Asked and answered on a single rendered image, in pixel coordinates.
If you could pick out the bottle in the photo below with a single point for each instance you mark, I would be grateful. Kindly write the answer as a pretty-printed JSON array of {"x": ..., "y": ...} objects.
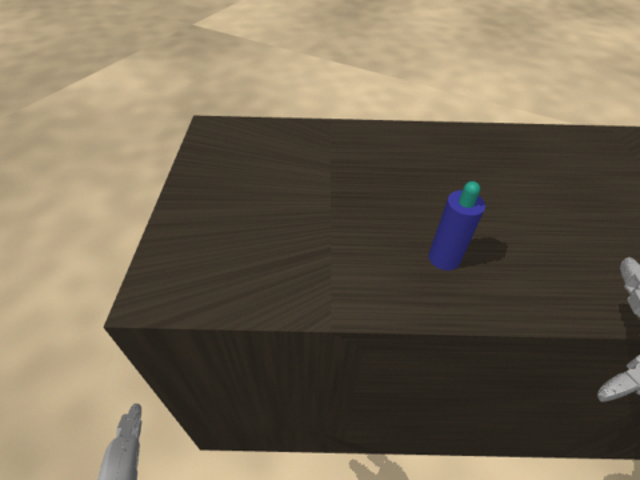
[{"x": 461, "y": 215}]

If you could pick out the left robot hand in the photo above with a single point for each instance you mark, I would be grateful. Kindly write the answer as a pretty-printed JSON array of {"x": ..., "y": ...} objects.
[{"x": 121, "y": 456}]

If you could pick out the right robot hand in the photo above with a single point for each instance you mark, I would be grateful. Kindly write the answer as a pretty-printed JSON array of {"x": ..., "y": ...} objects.
[{"x": 629, "y": 381}]

